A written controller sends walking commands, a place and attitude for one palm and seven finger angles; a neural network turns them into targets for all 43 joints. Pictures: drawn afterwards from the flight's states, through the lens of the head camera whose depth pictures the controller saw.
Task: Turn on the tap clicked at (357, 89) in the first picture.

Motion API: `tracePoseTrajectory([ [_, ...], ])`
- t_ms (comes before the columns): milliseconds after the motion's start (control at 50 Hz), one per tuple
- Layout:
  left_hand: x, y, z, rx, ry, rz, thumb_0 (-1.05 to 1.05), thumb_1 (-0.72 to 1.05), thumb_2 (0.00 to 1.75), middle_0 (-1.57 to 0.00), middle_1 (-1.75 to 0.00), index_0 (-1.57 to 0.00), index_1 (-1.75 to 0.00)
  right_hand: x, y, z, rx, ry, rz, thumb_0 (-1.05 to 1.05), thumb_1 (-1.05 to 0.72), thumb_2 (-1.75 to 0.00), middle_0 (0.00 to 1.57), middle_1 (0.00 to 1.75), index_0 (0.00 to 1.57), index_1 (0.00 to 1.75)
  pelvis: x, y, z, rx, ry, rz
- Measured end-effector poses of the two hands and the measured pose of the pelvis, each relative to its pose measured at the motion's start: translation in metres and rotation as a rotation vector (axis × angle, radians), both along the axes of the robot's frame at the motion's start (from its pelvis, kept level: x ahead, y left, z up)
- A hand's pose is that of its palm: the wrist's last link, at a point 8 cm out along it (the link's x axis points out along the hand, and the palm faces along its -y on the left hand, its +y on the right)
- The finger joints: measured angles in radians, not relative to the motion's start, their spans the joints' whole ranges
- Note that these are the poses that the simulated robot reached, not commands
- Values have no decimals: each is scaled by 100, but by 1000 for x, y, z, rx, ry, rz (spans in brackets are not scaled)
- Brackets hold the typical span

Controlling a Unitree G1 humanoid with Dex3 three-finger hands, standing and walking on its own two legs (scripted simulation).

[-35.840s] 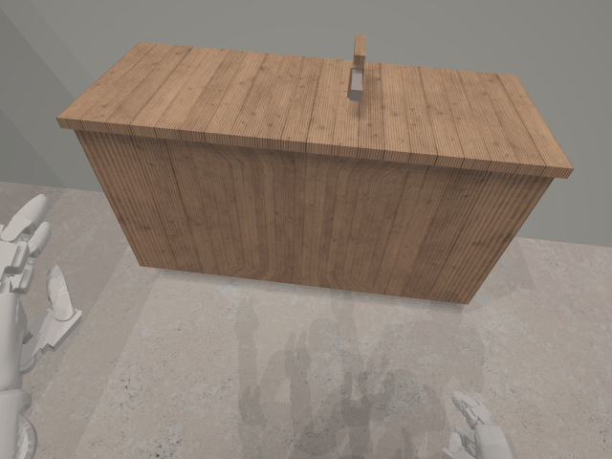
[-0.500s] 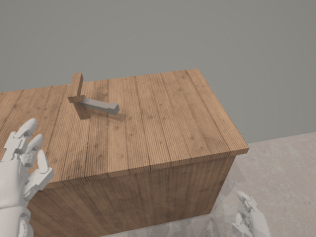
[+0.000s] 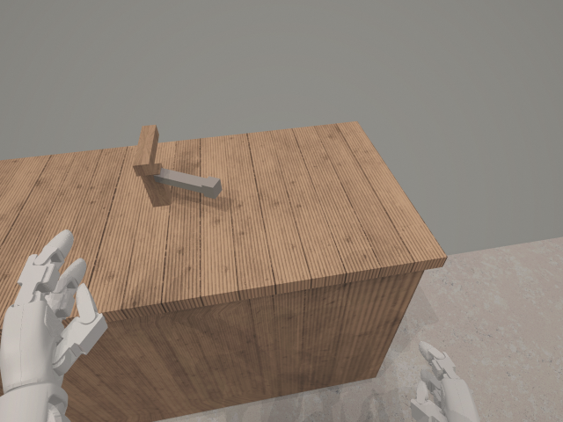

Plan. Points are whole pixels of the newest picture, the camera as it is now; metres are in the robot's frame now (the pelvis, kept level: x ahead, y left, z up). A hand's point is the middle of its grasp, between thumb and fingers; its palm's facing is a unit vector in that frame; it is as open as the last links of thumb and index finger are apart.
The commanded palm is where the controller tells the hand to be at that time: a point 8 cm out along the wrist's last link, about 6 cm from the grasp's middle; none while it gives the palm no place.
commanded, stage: turn the palm inward beside the body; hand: left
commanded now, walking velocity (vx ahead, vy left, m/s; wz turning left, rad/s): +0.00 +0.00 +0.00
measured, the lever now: (212, 187) +0.49 +0.21 +0.06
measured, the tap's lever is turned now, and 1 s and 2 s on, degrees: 60 60 60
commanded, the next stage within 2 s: reach beside the lever's end, fingers flat in 0.46 s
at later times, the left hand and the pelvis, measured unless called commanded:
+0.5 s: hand (115, 309) +0.19 +0.22 +0.14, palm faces +0.47 -0.87 -0.13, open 7.4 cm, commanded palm +0.14 +0.26 +0.15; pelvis +0.01 -0.01 +0.00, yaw +0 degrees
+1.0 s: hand (123, 284) +0.23 +0.24 +0.12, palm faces +0.48 -0.87 -0.12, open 7.4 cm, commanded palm +0.19 +0.28 +0.12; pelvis +0.01 -0.01 +0.00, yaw +0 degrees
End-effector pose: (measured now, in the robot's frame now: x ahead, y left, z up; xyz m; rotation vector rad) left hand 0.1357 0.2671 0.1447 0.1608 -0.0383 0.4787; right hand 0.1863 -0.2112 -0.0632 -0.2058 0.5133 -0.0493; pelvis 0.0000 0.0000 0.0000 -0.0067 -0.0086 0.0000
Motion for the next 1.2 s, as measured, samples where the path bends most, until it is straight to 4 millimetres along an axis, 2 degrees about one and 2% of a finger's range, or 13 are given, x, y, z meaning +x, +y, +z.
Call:
tracePoseTrajectory([
  [600,13,-15,2,-25,7,11,2,89,90,-21,-30,-20,-30,16,-19,0,3,-4,-7,2,-90,-90,20,30,21,30,14,-14,2,6,7,3],
  [740,20,-2,-6,-27,23,46,2,89,90,-21,-30,-20,-30,13,-21,-3,-1,19,-19,2,-90,-90,20,30,21,30,13,-16,3,6,8,5],
  [980,52,3,-14,-40,20,23,2,89,90,-21,-30,-20,-30,3,-23,-8,-9,63,-46,2,-90,-90,20,30,21,30,12,-12,4,9,22,-5],
  [1200,68,21,-22,-42,13,61,2,90,90,-20,-29,-20,-29,-4,-25,-12,-27,108,-67,2,-90,-90,20,30,21,30,13,-6,4,6,33,-9],
])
